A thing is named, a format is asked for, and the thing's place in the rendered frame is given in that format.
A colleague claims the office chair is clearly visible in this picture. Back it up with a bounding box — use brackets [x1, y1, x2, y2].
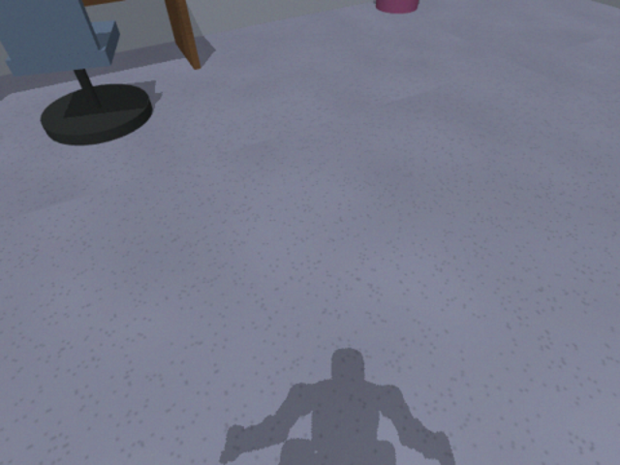
[0, 0, 153, 145]

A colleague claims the desk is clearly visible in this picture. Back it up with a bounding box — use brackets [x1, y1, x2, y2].
[82, 0, 201, 70]

